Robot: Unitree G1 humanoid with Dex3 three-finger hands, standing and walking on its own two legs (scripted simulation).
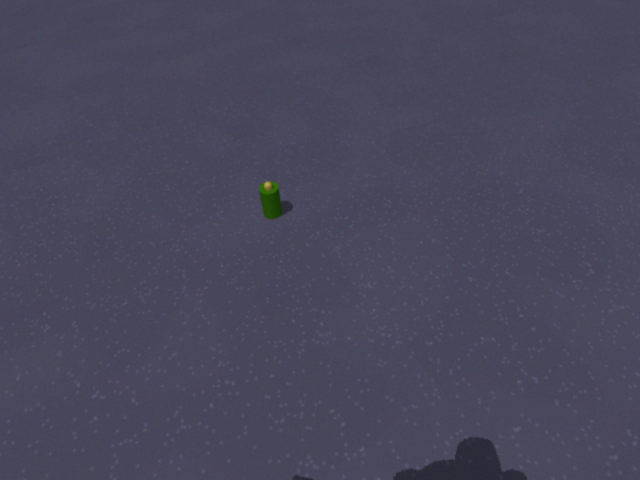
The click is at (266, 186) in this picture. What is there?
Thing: necked bottle
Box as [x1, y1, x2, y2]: [259, 181, 281, 218]
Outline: 267,181 259,186 263,212 266,217 275,218 279,216 281,213 278,188 276,183
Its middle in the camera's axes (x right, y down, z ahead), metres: -0.22 -0.21 +1.74
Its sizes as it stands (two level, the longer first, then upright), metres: 0.087 0.087 0.182
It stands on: the floor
